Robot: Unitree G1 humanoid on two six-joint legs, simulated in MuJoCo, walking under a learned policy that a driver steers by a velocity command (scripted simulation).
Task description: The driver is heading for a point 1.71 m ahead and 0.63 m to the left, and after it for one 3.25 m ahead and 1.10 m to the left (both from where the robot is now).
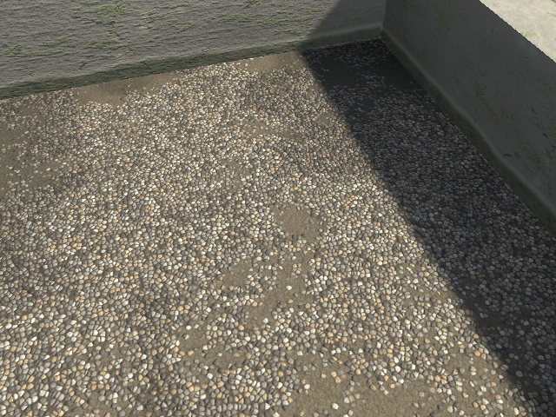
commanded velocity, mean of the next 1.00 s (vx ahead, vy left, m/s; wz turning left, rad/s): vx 0.12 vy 0.00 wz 0.00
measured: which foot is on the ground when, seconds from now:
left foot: down 0.00-1.00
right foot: down 0.00-1.00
